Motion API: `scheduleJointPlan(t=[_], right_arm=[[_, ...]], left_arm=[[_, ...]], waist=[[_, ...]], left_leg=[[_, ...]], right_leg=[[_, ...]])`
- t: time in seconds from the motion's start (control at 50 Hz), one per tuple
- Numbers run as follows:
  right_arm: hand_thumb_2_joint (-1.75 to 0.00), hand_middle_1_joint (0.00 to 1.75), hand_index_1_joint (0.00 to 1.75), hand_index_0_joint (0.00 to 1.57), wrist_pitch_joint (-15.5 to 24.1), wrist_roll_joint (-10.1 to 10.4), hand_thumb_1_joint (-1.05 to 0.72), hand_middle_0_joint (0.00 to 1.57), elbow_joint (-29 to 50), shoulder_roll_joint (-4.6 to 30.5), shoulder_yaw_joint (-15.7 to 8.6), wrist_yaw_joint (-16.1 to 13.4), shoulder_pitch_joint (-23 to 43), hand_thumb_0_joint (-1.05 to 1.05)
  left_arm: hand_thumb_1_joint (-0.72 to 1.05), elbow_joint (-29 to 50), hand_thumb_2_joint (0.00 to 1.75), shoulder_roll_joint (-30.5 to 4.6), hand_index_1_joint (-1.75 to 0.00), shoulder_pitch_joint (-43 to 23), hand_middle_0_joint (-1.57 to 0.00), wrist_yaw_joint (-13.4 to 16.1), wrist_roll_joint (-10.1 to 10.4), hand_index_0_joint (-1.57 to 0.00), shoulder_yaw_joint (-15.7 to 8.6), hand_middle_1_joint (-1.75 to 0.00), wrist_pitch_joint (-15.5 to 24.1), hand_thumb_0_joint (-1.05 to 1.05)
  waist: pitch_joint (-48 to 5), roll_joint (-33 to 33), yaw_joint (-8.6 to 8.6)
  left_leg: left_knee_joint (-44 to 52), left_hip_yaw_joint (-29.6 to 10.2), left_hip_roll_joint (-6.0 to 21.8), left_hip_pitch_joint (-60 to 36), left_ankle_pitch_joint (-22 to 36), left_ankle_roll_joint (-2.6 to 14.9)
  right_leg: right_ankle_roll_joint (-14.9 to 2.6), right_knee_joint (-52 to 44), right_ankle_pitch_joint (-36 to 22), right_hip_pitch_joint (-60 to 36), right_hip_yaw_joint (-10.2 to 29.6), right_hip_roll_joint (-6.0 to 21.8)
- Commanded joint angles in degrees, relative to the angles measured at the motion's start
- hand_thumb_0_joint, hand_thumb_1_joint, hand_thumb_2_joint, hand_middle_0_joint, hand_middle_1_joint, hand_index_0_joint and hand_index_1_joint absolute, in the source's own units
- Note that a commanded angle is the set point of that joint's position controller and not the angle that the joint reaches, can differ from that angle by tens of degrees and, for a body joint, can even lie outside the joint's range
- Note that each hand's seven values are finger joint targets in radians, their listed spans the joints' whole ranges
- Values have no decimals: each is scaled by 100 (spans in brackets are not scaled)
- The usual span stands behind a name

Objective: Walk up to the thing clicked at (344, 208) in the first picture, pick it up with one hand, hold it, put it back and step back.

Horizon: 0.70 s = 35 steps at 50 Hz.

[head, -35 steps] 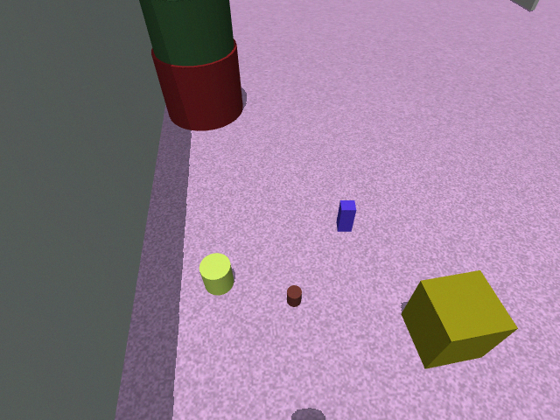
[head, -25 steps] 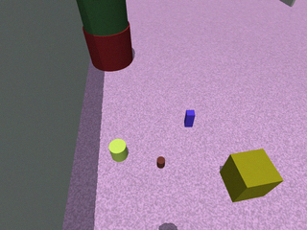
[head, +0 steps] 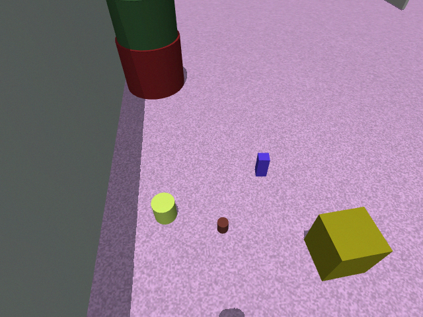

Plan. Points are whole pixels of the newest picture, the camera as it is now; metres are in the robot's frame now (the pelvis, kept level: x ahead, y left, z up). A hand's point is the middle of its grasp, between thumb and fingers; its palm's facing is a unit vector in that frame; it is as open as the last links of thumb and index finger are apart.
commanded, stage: stand
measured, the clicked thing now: (262, 164) +1.03 -0.28 -0.71
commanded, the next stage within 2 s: walk up in 0.42 s
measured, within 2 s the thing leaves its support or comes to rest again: neither
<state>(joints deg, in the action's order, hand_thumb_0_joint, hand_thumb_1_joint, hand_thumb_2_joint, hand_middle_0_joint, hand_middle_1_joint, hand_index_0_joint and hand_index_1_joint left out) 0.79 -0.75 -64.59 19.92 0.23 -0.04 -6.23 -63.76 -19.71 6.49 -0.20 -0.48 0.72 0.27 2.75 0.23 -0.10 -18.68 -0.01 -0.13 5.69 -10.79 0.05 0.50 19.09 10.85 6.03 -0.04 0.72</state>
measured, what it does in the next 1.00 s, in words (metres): steps on the spot, turning right: right foot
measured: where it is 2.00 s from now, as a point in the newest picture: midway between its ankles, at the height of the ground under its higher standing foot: outside the picture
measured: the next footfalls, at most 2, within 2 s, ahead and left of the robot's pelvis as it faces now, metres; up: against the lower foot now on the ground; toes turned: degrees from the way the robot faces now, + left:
right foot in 0.92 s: +0.00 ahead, -0.12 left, +0.00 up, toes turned -34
left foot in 1.26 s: +0.17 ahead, +0.09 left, +0.00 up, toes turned -50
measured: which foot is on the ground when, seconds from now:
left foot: down 0.00-0.94, up 0.96-1.00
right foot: down 0.00-0.60, up 0.62-0.90, down 0.92-1.00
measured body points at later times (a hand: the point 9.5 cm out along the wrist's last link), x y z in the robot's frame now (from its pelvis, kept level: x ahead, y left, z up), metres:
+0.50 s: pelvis -0.01 +0.01 -0.01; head +0.01 +0.00 +0.44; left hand +0.08 +0.30 -0.13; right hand +0.08 -0.31 -0.13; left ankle -0.01 +0.12 -0.75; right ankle +0.00 -0.13 -0.75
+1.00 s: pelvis -0.01 +0.02 -0.03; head +0.02 -0.03 +0.41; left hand +0.25 +0.24 -0.11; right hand -0.09 -0.30 -0.15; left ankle +0.01 +0.14 -0.70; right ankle -0.04 -0.10 -0.75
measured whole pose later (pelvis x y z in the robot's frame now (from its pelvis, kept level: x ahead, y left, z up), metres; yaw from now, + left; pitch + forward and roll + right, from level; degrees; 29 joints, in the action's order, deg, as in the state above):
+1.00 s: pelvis -0.01 +0.02 -0.03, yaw -34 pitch -2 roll +0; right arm -5.6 -1.3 -40.6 23.2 -6.1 3.2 -10.5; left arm -38.7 -23.2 16.1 0.2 -1.9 -3.2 -0.1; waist 9.5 4.2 0.5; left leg -60.5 4.0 3.1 21.2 -33.4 -0.4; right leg -1.9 40.3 17.3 20.8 -0.7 -0.9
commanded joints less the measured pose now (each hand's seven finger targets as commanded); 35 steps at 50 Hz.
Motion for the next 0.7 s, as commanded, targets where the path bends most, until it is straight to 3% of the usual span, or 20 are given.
scheduleJointPlan(t=[0.0,0.38,0.4,0.46,0.5,0.52,0.54,0.56,0.58,0.6,0.62,0.64,0.66,0.68], right_arm=[[-90,30,30,20,121,30,-90,20,353,1217,-227,-59,192,0],[-90,30,30,20,105,21,-90,20,368,1222,-244,-52,214,0],[-90,30,30,20,30,-78,-90,20,868,1910,-761,39,583,0],[-90,30,30,20,-71,22,-90,20,1262,1465,-754,120,396,0],[-90,30,30,20,-114,6,-90,20,1533,1407,-814,164,340,0],[-90,30,30,20,-119,19,-90,20,1566,1386,-834,163,216,0],[-90,30,30,20,-124,-9,-90,20,1624,1458,-877,160,89,0],[-90,30,30,20,-129,-49,-90,20,1668,1609,-946,140,-136,0],[-90,30,30,20,-138,-88,-90,20,1852,1762,-989,116,-56,0],[-90,30,30,20,-174,-113,-90,20,2118,1773,-1030,138,292,0],[-90,30,30,20,-205,-131,-90,20,2244,1591,-1023,177,350,0],[-90,30,30,20,-199,-129,-90,20,2334,1432,-968,184,409,0],[-90,30,30,20,-174,-129,-90,20,2414,1343,-934,181,501,0],[-90,30,30,20,-159,-147,-90,20,2497,1312,-928,183,491,0]], left_arm=[[90,342,90,-1212,-30,-224,-20,81,6,-20,-256,-30,149,0],[90,377,90,-1261,-30,-213,-20,89,-9,-20,-255,-30,163,0],[90,885,90,-1594,-30,89,-20,53,-132,-20,-502,-30,5,0],[90,1322,90,-1769,-30,186,-20,64,-246,-20,-675,-30,27,0],[90,1630,90,-1690,-30,305,-20,74,-269,-20,-693,-30,38,0],[90,1772,90,-1681,-30,249,-20,88,-262,-20,-711,-30,44,0],[90,1918,90,-1575,-30,226,-20,99,-235,-20,-706,-30,40,0],[90,2084,90,-1340,-30,79,-20,117,-209,-20,-654,-30,38,0],[90,2173,90,-1020,-30,133,-20,144,-162,-20,-592,-30,-1,0],[90,2133,90,-1158,-30,557,-20,182,-212,-20,-619,-30,-65,0],[90,2099,90,-1304,-30,670,-20,180,-218,-20,-649,-30,-106,0],[90,2097,90,-1305,-30,713,-20,150,-211,-20,-677,-30,-126,0],[90,2108,90,-1244,-30,775,-20,69,-154,-20,-695,-30,-141,0],[90,2110,90,-1177,-30,989,-20,-6,-97,-20,-669,-30,-147,0]], waist=[[-384,-36,-6],[-394,-25,9],[99,181,134],[-220,-765,150],[-480,-1094,167],[-597,-1101,265],[-643,-794,358],[-768,-208,552],[-703,999,571],[-619,1025,370],[-329,745,307],[-56,558,207],[22,643,119],[47,792,61]], left_leg=[[297,-533,743,-72,938,145],[297,-525,746,-130,884,138],[-759,270,381,-496,3,142],[-1376,-266,276,524,-1192,187],[-1605,-684,162,512,-1630,266],[-1433,-837,205,509,-1674,291],[-1019,-978,374,125,-1311,346],[-422,-1317,899,-614,-780,494],[209,-1903,1937,-938,42,819],[292,-1916,2641,-481,540,1289],[407,-1728,2641,-48,580,1422],[355,-1287,2320,150,821,1165],[240,-839,2039,132,1014,1158],[137,-334,1706,-5,1012,977]], right_leg=[[-191,-252,-903,-29,501,666],[-194,-313,-858,1,502,672],[-445,38,-1690,1262,1411,644],[-932,225,-1334,1020,2491,996],[-1096,360,-1518,1103,3077,1085],[-1059,505,-1629,1095,3058,984],[-860,729,-1483,1488,2757,708],[-510,1266,-1056,2144,2041,230],[-200,2432,541,2657,807,-479],[-100,3256,1838,2685,449,-265],[-109,3812,1932,2611,341,-139],[-185,3866,1787,2554,302,32],[-183,4011,1508,2521,241,91],[-157,3725,1155,2518,115,216]])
